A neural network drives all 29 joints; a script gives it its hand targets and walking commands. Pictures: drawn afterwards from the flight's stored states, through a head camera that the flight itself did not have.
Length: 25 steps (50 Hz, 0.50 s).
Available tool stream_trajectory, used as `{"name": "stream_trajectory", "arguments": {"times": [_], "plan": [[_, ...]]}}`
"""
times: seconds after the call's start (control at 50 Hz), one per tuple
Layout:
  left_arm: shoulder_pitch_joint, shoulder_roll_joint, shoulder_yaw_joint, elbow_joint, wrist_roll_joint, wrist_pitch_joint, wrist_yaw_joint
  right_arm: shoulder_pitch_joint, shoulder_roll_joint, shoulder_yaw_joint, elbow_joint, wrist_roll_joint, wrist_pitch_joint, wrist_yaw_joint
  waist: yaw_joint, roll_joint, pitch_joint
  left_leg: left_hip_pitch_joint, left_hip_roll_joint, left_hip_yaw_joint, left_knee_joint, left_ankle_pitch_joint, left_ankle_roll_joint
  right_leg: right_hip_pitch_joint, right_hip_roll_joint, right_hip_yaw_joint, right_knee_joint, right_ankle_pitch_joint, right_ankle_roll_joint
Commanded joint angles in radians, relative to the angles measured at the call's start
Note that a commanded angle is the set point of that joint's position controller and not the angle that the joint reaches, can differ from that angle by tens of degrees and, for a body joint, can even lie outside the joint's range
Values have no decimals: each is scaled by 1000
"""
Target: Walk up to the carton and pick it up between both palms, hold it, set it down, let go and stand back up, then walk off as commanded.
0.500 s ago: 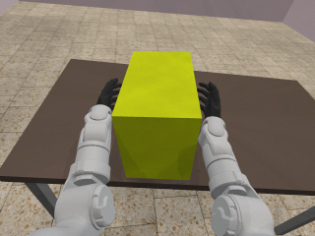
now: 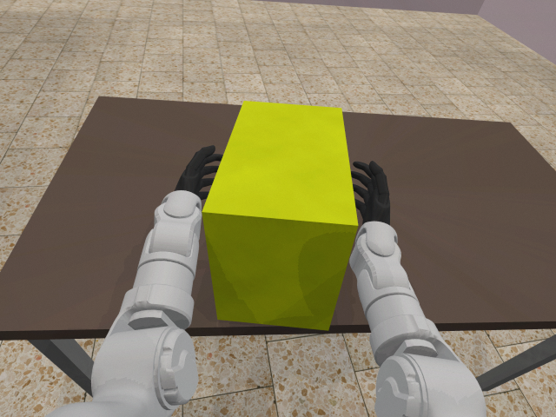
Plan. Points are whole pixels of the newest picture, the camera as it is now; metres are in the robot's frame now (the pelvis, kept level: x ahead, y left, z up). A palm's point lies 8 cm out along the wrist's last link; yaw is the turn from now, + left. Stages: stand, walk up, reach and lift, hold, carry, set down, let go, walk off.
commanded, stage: set down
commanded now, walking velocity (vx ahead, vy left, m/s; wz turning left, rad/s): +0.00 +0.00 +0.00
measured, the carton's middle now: (283, 207) +0.45 -0.06 +0.04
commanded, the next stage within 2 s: none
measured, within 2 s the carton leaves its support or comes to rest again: rests again in 1.16 s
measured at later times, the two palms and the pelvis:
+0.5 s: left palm (183, 184) +0.43 +0.11 +0.11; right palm (369, 211) +0.37 -0.16 +0.12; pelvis -0.01 +0.00 +0.00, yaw +0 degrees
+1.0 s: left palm (180, 181) +0.46 +0.11 +0.09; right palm (352, 207) +0.40 -0.15 +0.09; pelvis +0.02 -0.01 +0.00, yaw +0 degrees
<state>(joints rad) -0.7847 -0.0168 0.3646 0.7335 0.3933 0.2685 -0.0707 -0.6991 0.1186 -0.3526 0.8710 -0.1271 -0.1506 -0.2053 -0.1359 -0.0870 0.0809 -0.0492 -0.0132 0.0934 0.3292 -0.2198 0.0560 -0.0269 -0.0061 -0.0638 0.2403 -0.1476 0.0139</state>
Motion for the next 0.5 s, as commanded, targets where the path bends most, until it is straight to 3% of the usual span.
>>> {"name": "stream_trajectory", "arguments": {"times": [0.0,0.02,0.06,0.1,0.12,0.14,0.16,0.18,0.2,0.22,0.24,0.26,0.28,0.3,0.34,0.36,0.38,0.4,0.44,0.46,0.48], "plan": [[-697,-453,-267,-28,-91,-169,-77,-661,503,282,-136,-80,-103,168,97,137,-713,234,44,-22,67,680,-131,57,30,-52,36,440,1],[-720,-461,-281,-7,-98,-171,-81,-689,495,264,-158,-87,-100,165,62,148,-704,164,26,-17,44,567,-118,105,34,-58,61,462,8],[-722,-412,-231,51,-80,-190,-97,-656,524,217,-111,-133,-66,161,56,102,-644,9,8,7,-5,365,-77,206,12,-35,81,475,23],[-765,-410,-206,97,-91,-197,-116,-654,525,169,-118,-163,-42,151,16,64,-631,-70,0,21,-55,205,-55,251,9,-31,80,452,39],[-775,-395,-192,124,-105,-201,-125,-682,531,166,-140,-166,-35,148,21,55,-609,-105,0,24,-63,191,-52,265,6,-17,93,466,47],[-746,-401,-191,123,-108,-204,-137,-649,528,154,-129,-185,-23,141,-13,24,-570,-93,-4,21,-81,148,-43,286,3,-15,81,466,51],[-783,-426,-208,122,-109,-207,-139,-662,521,119,-98,-203,-24,142,-42,61,-573,-89,5,4,-91,136,-53,256,6,-26,83,419,45],[-803,-404,-184,129,-113,-216,-150,-624,550,118,-75,-217,-2,135,-28,38,-549,-123,1,13,-93,120,-41,270,-3,-11,85,428,56],[-818,-404,-176,118,-106,-227,-149,-613,544,100,-58,-226,-1,136,-43,70,-567,-95,7,3,-98,150,-49,265,4,-25,91,434,51],[-789,-387,-153,158,-96,-230,-156,-626,554,97,-71,-230,0,134,-28,58,-568,-90,1,12,-97,166,-47,262,2,-14,77,442,53],[-843,-409,-174,160,-101,-220,-158,-636,526,54,-34,-247,10,130,-68,91,-526,-81,12,-5,-97,158,-66,220,12,-35,81,387,44],[-779,-380,-153,200,-86,-204,-169,-590,517,36,-11,-244,21,123,-68,92,-485,-91,7,0,-94,155,-63,217,8,-26,75,383,48],[-785,-351,-105,211,-74,-201,-178,-584,538,34,-6,-253,46,121,-40,59,-442,-138,2,12,-105,83,-46,225,1,-22,76,355,50],[-807,-361,-120,193,-73,-195,-182,-571,520,10,6,-253,45,119,-54,104,-403,-123,10,1,-113,94,-58,197,5,-25,67,310,50],[-816,-355,-93,192,-52,-187,-179,-602,518,0,2,-251,51,133,-25,131,-413,-71,21,0,-106,123,-71,160,10,-39,57,256,42],[-825,-379,-116,177,-60,-187,-169,-608,514,-14,11,-244,44,136,-36,160,-450,-41,22,-8,-92,168,-90,111,20,-39,55,253,35],[-819,-361,-104,179,-57,-192,-172,-627,515,-7,-5,-242,40,137,-16,159,-463,-34,33,-4,-86,213,-93,114,16,-43,50,259,33],[-852,-375,-107,175,-60,-193,-162,-628,510,-40,15,-250,42,143,-25,187,-488,7,29,-6,-65,234,-105,47,18,-44,42,220,29],[-783,-354,-68,234,-36,-196,-158,-660,499,-2,-27,-239,29,162,27,170,-504,78,41,-4,-42,349,-115,27,28,-59,36,221,19],[-790,-368,-91,207,-39,-193,-147,-649,491,10,-32,-234,12,172,29,204,-534,96,53,-14,-27,435,-128,4,33,-61,47,262,19],[-772,-341,-43,232,-26,-202,-148,-648,509,34,-40,-230,20,172,66,170,-550,76,37,4,-20,403,-106,43,25,-47,45,286,17]]}}
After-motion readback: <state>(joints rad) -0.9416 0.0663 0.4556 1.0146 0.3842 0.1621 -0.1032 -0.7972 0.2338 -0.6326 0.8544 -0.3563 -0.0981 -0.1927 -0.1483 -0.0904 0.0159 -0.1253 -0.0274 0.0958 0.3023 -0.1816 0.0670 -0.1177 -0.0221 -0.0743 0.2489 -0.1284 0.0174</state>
